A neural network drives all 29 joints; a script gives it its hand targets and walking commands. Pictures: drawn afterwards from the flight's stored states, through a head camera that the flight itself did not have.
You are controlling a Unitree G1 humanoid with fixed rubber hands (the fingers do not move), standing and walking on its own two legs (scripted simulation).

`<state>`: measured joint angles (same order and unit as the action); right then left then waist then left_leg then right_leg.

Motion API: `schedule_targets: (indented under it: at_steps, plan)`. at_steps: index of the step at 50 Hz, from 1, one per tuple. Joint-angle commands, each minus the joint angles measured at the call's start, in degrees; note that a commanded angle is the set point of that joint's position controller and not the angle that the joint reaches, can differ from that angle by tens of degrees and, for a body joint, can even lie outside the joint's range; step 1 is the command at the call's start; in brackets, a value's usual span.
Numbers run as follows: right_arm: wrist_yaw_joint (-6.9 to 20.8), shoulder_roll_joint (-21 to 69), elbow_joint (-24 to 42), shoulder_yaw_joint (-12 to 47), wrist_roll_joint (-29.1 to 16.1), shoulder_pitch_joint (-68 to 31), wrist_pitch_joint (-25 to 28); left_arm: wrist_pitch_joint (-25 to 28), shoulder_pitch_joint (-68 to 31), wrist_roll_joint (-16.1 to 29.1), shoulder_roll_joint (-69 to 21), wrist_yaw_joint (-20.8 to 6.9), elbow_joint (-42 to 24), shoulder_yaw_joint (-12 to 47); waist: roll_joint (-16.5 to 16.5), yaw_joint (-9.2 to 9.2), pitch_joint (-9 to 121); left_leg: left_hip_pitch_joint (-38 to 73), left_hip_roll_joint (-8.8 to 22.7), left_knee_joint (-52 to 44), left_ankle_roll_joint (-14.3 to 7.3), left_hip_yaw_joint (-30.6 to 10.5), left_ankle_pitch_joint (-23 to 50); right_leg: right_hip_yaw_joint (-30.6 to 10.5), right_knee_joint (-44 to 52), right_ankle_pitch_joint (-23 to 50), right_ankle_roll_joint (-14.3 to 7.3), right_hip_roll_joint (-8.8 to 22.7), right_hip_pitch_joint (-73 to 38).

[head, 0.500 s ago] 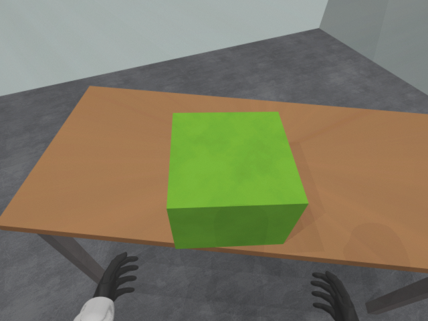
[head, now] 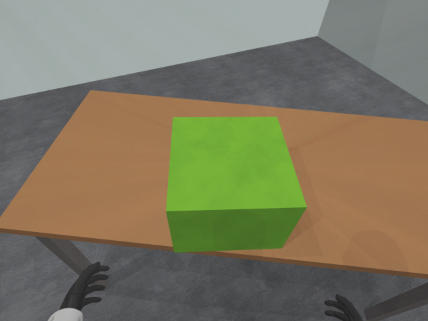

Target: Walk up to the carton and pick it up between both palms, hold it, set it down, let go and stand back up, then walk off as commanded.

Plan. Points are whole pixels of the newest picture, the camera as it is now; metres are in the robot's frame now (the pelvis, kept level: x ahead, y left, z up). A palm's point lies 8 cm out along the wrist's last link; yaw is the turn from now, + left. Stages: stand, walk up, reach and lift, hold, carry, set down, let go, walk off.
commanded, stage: stand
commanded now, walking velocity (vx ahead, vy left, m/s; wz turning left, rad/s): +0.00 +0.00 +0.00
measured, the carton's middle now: (227, 182) +0.42 -0.01 -0.02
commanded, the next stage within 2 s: none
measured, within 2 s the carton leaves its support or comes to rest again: neither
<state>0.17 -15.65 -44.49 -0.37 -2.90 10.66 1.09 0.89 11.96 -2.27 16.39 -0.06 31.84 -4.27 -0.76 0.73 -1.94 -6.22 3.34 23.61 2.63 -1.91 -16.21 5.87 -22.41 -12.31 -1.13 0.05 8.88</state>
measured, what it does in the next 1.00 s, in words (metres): stands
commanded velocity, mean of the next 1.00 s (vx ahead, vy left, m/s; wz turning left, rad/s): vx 0.00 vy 0.00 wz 0.00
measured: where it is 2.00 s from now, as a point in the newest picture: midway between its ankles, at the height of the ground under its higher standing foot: outside the picture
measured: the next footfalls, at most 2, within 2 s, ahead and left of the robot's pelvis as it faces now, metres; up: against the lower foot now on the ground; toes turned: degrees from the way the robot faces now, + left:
none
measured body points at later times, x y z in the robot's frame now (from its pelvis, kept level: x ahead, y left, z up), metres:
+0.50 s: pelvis -0.01 +0.00 +0.00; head -0.01 +0.01 +0.45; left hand +0.15 +0.27 -0.08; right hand +0.13 -0.27 -0.10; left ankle -0.04 +0.15 -0.74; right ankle +0.00 -0.10 -0.74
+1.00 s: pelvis -0.02 +0.00 +0.00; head -0.02 +0.00 +0.45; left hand +0.13 +0.28 -0.09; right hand +0.11 -0.27 -0.11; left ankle -0.04 +0.15 -0.74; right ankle +0.00 -0.10 -0.74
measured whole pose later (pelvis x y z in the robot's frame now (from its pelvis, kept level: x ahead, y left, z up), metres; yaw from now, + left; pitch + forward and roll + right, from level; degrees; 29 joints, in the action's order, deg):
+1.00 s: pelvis -0.02 +0.00 +0.00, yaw +0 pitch -3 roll -1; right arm 0.2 -16.3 -47.2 -0.4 -2.9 9.8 0.7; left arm 1.4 12.0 -2.3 16.4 -0.5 38.2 -4.3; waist 0.4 0.5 -1.2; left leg -6.2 3.3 23.6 2.6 -1.9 -14.9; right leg 5.9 -22.4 -10.9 -1.2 0.1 8.9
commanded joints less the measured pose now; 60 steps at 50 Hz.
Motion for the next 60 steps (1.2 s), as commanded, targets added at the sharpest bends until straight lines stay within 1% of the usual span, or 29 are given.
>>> schedule_targets:
  at_steps: [1,2,3,4,6,8,14,15,16,17,19,21,26,27,30,32,34,35,36,37,38,43,45,48,50,51,53,59,60]
  plan:
    - [-0.09,-14.36,3.77,-3.67,5.75,-1.52,0.67,2.06,-0.37,0.29,14.02,0.09,3.2,-2.29,2.54,-0.33,5.92,-3.66,3.12,-0.3,-4.71,-0.22,15.18,-4.76,0.48,15.5,-0.08,6.55,-4.58]
    - [-0.33,-15.16,3.68,-3.65,5.87,-1.76,0.42,2.15,-0.21,0.26,14.3,0.15,3.53,-2.7,2.32,0.26,5.72,-4.54,3.2,-0.28,-4.75,0.05,16.59,-4.73,-0.11,15.45,-0.09,6.99,-5.1]
    - [-0.06,-15.63,4.32,-3.82,5.6,-2.15,0.78,2.05,-0.34,0.35,14.28,0.27,3.4,-2.62,3.73,-0.73,6.43,-3.78,2.77,-0.06,-4.47,0.09,16.45,-4.96,0.49,15.6,-0.13,6.74,-4.64]
    - [-0.02,-14.32,4.34,-3.67,5.76,-2.9,0.72,2.19,-0.68,0.17,14.63,0.11,3.66,-2.89,1.95,-0.59,6.51,-3.36,3.34,0.42,-4.54,-0.05,17.11,-4.42,0.16,16.92,-0.01,6.74,-4.95]
    - [-0.14,-15.37,3.13,-3.47,5.62,-1.24,0.49,2.12,-0.08,0.6,14.66,-0.04,3.96,-3.04,3.77,-0.18,8.48,-3.7,3.02,0.67,-4.5,0.36,17.44,-4.78,0.05,16.73,-0.29,6.85,-7.26]
    - [-0.22,-14.51,3.59,-3.37,5.49,-0.77,0.73,2.15,-1.68,0.49,14.22,-0.34,4.34,-2.45,2.88,-1.19,7.04,-3.72,3.37,-0.21,-4.48,0.13,15.24,-5.36,0.52,14.37,-0.5,7.18,-5.38]
    - [-0.13,-15.57,3.75,-4.02,5.56,-2.62,0.65,1.97,-0.49,0.56,14.17,-0.04,5.31,-2.39,3.99,-0.18,6.34,-3.98,3.41,-0.35,-4.75,-0.21,15.38,-5.88,1.24,13.71,-0.97,7.58,-5.57]
    - [-0.48,-15.43,3.17,-4.08,5.5,-1.64,0.47,2.07,-0.96,0.44,14.54,-0.24,5.82,-2.55,2.76,-0.86,6.29,-3.27,3.6,-0.71,-4.36,-0.35,15.76,-5.32,0.92,13.79,-0.82,7.25,-5.2]
    - [-0.42,-14.86,3.4,-3.21,5.79,-2.14,0.47,2.26,-1.29,0.5,13.81,-0.2,5.15,-2.09,4.64,-0.53,4.63,-4.93,3.57,-1.22,-4.32,-0.14,15.95,-5.46,1.23,14.9,-0.61,7.22,-4.74]
    - [-0.43,-14.23,2.85,-3.45,5.66,-1.7,0.51,2.71,-0.58,0.41,13.65,-0.11,5.89,-2.44,2.82,0.08,5.21,-4.69,3.31,-1.51,-4.32,-0.81,16.75,-5.34,0.76,14.75,-0.76,7.33,-5.76]
    - [-0.49,-15.2,2.86,-3.71,5.47,-1.54,0.44,2.37,-1.71,0.32,14.61,-0.16,5.83,-2.64,5.67,-0.94,6.51,-3.34,3.31,-0.69,-4.03,0.27,17.92,-5.22,0.23,16.48,-0.73,7.3,-5.84]
    - [-0.48,-15.0,2.61,-3.67,5.19,-1.27,0.65,2.38,-1.4,0.71,13.71,-0.49,6.23,-2.27,2.74,-0.78,6.65,-2.67,3.63,-0.29,-4.43,-0.46,17.66,-5.62,1.03,17.64,-0.75,7.56,-6.24]
    - [-0.57,-15.47,2.44,-3.68,5.6,-2.74,0.67,2.3,-2.35,0.46,13.52,-0.39,6.06,-2.24,4.94,-0.23,5.44,-3.59,3.63,-1.81,-4.21,-0.08,15.79,-5.71,1.68,13.11,-0.69,7.44,-5.04]
    - [-0.59,-14.98,2.51,-3.48,5.3,-3.19,0.53,2.54,-2.45,0.29,13.59,-0.48,6.07,-2.3,3.22,-0.78,5.7,-4.29,3.76,-2.05,-4.09,-0.72,14.19,-5.23,1.95,12.94,-0.65,7.21,-5.17]
    - [-0.3,-14.85,1.89,-3.59,5.57,-3.15,0.66,2.28,-1.19,0.36,14.05,-0.47,7.15,-2.31,4.62,-0.15,6.3,-3.85,3.87,-1.13,-4.65,-0.17,13.67,-5.83,1.97,12.73,-1.06,7.67,-5.51]
    - [-0.29,-15.13,1.94,-3.37,5.64,-2.61,0.49,1.97,-2.05,0.58,15.19,-0.32,7.16,-2.75,3.59,-1.0,4.28,-5.01,3.48,-2.23,-4.6,-0.42,13.15,-5.84,1.94,11.02,-0.77,7.42,-4.33]
    - [-0.08,-15.53,1.59,-3.57,5.71,-3.74,0.5,2.57,-0.82,0.53,15.3,-0.24,7.63,-2.69,3.29,0.39,4.46,-4.46,3.41,-2.81,-4.52,-0.54,11.2,-5.77,2.1,9.55,-0.98,7.3,-4.76]
    - [-0.32,-16.11,1.32,-3.92,5.74,-3.58,0.56,2.48,-1.18,0.61,13.91,-0.26,7.73,-2.01,3.86,-0.14,3.19,-5.44,3.35,-3.05,-4.53,-0.81,11.75,-5.68,2.63,11.11,-0.71,7.33,-4.22]
    - [-0.08,-15.03,1.28,-3.39,5.86,-2.53,0.63,2.45,-0.87,0.36,14.43,-0.4,8.19,-2.42,1.26,-0.33,4.27,-4.13,3.76,-2.16,-4.18,-0.66,14.0,-5.4,1.67,12.62,-0.84,7.52,-5.08]
    - [0.0,-14.75,1.32,-3.59,5.52,-3.96,0.77,2.44,-2.29,0.63,14.03,-0.35,7.86,-2.15,3.78,-0.09,4.49,-4.49,3.59,-2.04,-4.2,0.02,13.26,-6.6,2.4,12.75,-1.03,7.86,-5.16]
    - [-0.1,-15.05,1.05,-3.76,5.62,-2.23,0.76,2.16,-2.1,0.36,14.08,-0.33,7.53,-2.49,2.07,-0.75,4.06,-4.54,3.36,-2.19,-4.3,-0.47,12.28,-5.76,2.23,13.56,-1.29,7.74,-4.81]
    - [0.05,-15.29,0.72,-3.54,5.68,-4.69,0.7,2.27,-1.7,0.69,14.9,-0.26,8.5,-2.34,3.13,0.45,2.76,-4.66,3.83,-2.09,-4.51,-0.61,13.38,-5.59,2.47,12.36,-0.92,7.76,-3.79]
    - [-0.34,-14.75,0.45,-3.75,5.3,-3.96,0.48,2.43,-2.48,0.39,15.38,-0.1,8.8,-2.21,1.92,-0.72,3.82,-3.69,3.6,-2.19,-4.32,-0.59,14.72,-6.32,3.03,13.67,-0.88,8.31,-4.41]
    - [-0.12,-15.15,0.26,-3.35,5.42,-4.66,0.8,2.44,-2.31,0.92,13.64,-0.42,8.76,-1.72,4.18,-0.17,6.31,-2.54,3.82,-2.43,-4.35,-0.57,14.42,-5.45,2.84,12.75,-0.79,7.74,-5.2]
    - [-0.14,-14.44,-0.68,-3.22,5.35,-3.42,0.58,2.62,-2.08,1.01,13.72,-0.28,9.05,-1.64,2.18,-0.33,4.64,-3.16,3.68,-3.46,-4.35,-0.98,14.41,-5.57,2.58,11.57,-0.55,7.51,-4.04]
    - [-0.04,-14.57,-0.37,-2.99,5.4,-4.26,0.67,2.63,-2.62,0.81,14.36,-0.34,9.07,-2.01,4.69,-0.46,3.8,-3.46,3.57,-3.07,-4.07,0.06,14.13,-5.52,3.49,12.04,-0.21,7.5,-3.66]
    - [-0.19,-15.36,-1.31,-3.38,5.28,-3.45,0.77,2.62,-2.22,0.89,14.72,-0.15,9.51,-2.15,2.37,-0.69,2.61,-5.56,3.64,-3.68,-4.28,-0.89,10.57,-6.07,3.23,9.69,-0.59,7.75,-3.73]
    - [-0.45,-15.13,-2.16,-3.4,5.44,-3.22,0.69,2.53,-2.39,0.71,15.15,-0.22,10.12,-2.13,4.23,-0.92,3.44,-4.34,3.81,-4.49,-4.2,-1.13,8.77,-7.13,3.81,8.08,-0.98,7.71,-3.81]
    - [-0.34,-16.02,-2.28,-3.13,5.57,-3.52,0.97,2.36,-3.18,0.47,14.37,-0.13,10.81,-2.08,1.55,-1.43,0.74,-5.24,3.96,-4.88,-4.47,-2.05,8.96,-6.64,3.9,7.21,-1.03,7.56,-1.76]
